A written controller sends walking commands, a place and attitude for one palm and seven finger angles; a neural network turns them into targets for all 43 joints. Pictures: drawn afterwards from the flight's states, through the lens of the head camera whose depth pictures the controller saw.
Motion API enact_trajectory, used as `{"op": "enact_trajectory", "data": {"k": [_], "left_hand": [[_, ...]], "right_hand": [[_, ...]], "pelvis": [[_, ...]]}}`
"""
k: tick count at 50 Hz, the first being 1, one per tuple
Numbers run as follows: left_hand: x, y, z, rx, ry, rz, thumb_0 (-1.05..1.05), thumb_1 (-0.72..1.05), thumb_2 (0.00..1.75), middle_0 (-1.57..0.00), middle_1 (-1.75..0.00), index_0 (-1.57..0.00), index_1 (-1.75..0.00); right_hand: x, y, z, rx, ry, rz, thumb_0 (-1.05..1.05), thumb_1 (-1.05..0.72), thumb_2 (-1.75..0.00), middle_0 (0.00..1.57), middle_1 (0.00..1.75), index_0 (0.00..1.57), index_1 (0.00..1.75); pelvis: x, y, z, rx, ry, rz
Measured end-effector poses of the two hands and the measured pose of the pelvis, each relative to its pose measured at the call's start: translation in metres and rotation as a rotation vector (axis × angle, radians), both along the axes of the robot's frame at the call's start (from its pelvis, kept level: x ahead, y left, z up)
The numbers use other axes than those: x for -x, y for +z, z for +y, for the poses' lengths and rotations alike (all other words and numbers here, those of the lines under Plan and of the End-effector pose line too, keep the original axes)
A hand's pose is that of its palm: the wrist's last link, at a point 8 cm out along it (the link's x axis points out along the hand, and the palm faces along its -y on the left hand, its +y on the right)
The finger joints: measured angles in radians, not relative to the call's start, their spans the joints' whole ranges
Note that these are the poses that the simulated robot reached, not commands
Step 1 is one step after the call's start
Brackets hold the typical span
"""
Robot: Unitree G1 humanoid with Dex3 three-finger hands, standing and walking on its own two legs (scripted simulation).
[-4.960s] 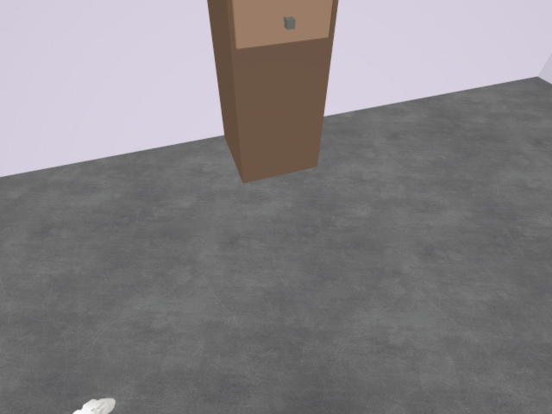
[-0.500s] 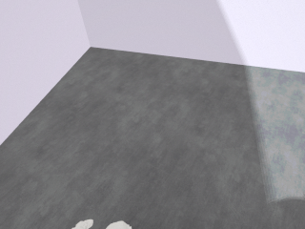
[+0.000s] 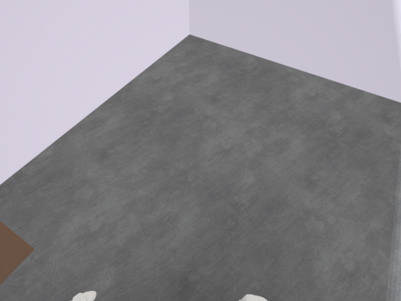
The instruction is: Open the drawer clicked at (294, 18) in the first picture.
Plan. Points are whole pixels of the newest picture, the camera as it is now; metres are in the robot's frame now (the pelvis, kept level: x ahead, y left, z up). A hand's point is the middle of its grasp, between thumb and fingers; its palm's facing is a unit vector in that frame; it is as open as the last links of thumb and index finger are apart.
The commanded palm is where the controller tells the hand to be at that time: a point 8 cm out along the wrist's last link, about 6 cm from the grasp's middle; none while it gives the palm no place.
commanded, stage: turn to face it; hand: left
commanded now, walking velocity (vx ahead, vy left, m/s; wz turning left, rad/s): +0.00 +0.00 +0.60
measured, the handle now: out of the picture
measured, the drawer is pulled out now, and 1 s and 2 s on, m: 0.00 0.00 0.00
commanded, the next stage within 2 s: take the last steps up to it in 1.56 s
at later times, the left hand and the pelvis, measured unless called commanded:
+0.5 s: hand out of the picture -0.05 +0.17 -0.16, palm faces +0.36 -0.90 -0.25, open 7.4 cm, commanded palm none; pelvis -0.03 -0.03 +0.00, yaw +20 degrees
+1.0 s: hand out of the picture -0.04 +0.23 -0.14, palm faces +0.58 -0.77 -0.27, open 7.4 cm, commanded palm none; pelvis -0.04 -0.02 +0.00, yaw +36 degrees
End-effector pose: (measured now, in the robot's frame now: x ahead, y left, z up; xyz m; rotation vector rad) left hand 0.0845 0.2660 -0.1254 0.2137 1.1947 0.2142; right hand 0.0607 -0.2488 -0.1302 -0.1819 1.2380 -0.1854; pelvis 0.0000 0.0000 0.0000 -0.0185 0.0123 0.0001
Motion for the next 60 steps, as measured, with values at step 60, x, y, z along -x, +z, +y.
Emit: {"op": "enact_trajectory", "data": {"k": [60], "left_hand": [[0.190, 0.028, -0.059, -0.080, 0.659, -0.131, 0.01, 0.90, 0.90, -0.20, -0.30, -0.21, -0.30]], "right_hand": [[-0.112, -0.018, 0.025, -0.012, 0.690, 0.069, 0.00, -0.91, -0.89, 0.20, 0.30, 0.20, 0.30]], "pelvis": [[0.030, 0.000, -0.050, -0.050, 0.774, -0.017]]}}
